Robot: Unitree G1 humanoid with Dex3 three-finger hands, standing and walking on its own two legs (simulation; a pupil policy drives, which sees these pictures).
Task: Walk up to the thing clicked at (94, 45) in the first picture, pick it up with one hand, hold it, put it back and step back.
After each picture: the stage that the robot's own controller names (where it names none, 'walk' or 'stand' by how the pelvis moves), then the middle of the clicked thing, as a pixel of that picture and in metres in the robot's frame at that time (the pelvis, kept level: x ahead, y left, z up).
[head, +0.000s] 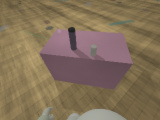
stand; (93, 50) +0.68 +0.00 -0.07
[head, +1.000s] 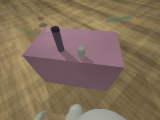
rise first; (81, 52) +0.58 +0.14 -0.04
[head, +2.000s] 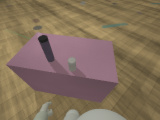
stand; (72, 64) +0.45 +0.18 -0.05
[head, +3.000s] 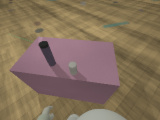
stand; (73, 68) +0.43 +0.17 -0.07
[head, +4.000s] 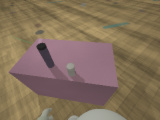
stand; (71, 69) +0.42 +0.19 -0.07
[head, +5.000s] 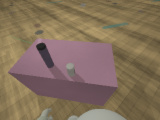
stand; (70, 69) +0.42 +0.19 -0.07
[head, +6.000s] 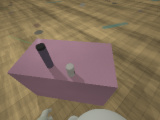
stand; (70, 70) +0.42 +0.19 -0.07
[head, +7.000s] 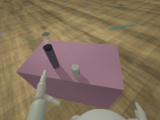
rise first; (76, 71) +0.42 +0.17 -0.07
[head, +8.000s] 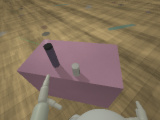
go down; (76, 69) +0.43 +0.17 -0.07
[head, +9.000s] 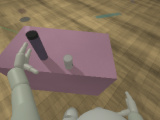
go down; (68, 62) +0.45 +0.15 -0.04
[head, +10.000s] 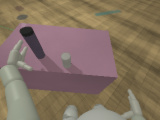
go down; (66, 60) +0.45 +0.16 -0.01
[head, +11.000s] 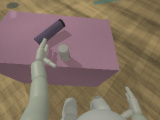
close in; (64, 53) +0.46 +0.16 +0.02
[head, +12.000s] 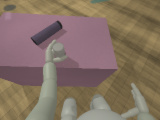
close; (59, 52) +0.46 +0.17 +0.04
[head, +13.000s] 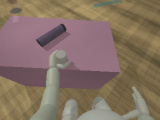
lift; (62, 59) +0.42 +0.17 +0.03
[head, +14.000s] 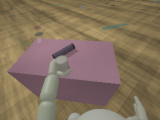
lift; (63, 66) +0.32 +0.18 +0.14
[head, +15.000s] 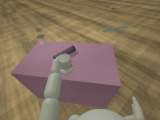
hold; (66, 64) +0.33 +0.17 +0.15
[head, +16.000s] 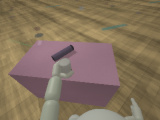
hold; (66, 68) +0.32 +0.17 +0.11
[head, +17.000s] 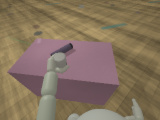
crouch; (61, 62) +0.34 +0.20 +0.13
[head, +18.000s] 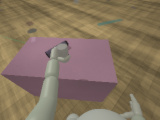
lower; (63, 53) +0.43 +0.19 +0.12
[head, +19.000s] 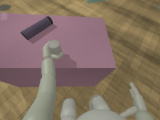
lower; (56, 49) +0.48 +0.19 +0.04
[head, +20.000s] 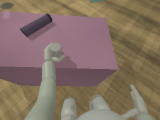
lower; (57, 52) +0.46 +0.19 +0.03
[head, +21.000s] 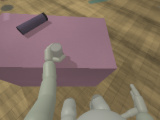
lower; (57, 52) +0.46 +0.18 +0.03
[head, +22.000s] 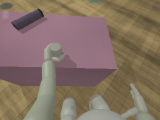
lower; (57, 52) +0.47 +0.18 +0.03
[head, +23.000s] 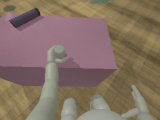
open; (60, 54) +0.45 +0.17 +0.03
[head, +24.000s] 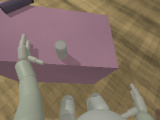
rise; (61, 50) +0.46 +0.16 +0.03
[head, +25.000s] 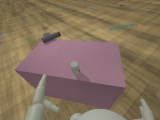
sink last; (75, 68) +0.43 +0.17 -0.02
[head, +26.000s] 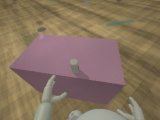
stand; (74, 66) +0.43 +0.16 -0.02
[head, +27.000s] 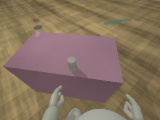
stand; (72, 64) +0.43 +0.17 +0.00
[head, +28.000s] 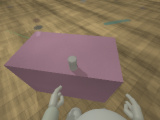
stand; (72, 63) +0.44 +0.17 +0.00
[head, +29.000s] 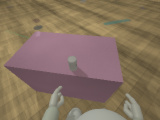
stand; (72, 63) +0.44 +0.17 +0.00
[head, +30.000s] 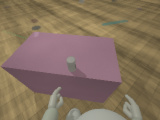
stand; (71, 64) +0.43 +0.17 +0.00
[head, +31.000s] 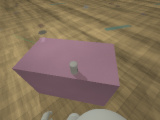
stand; (73, 68) +0.44 +0.17 -0.06
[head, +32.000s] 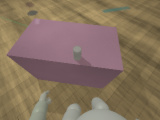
walk; (77, 53) +0.51 +0.12 -0.05
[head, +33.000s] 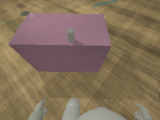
walk; (70, 35) +0.70 +0.23 -0.04
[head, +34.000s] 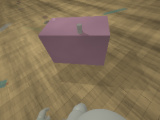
stand; (79, 28) +1.03 +0.23 -0.06
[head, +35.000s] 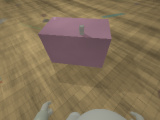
stand; (81, 30) +1.02 +0.17 -0.06
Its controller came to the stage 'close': yes
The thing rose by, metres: 0.21
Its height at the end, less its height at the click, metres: +0.00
